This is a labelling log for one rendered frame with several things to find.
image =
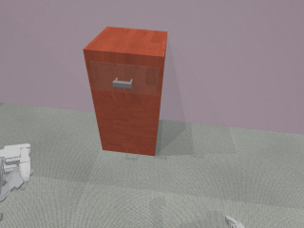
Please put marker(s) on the drawer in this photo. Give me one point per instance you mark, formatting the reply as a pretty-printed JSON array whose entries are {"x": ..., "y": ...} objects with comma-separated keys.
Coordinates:
[{"x": 145, "y": 78}]

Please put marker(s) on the robot right hand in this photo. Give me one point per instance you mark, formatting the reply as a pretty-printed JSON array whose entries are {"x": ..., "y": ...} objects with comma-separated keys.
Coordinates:
[{"x": 233, "y": 223}]

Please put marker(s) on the handle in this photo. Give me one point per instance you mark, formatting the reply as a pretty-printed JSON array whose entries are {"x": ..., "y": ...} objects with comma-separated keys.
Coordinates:
[{"x": 123, "y": 84}]

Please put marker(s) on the robot left hand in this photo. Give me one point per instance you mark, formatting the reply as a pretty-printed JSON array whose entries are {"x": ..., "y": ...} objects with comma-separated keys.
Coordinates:
[{"x": 15, "y": 163}]

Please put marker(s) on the cabinet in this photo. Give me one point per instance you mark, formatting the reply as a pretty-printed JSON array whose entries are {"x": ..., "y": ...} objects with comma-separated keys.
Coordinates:
[{"x": 128, "y": 122}]

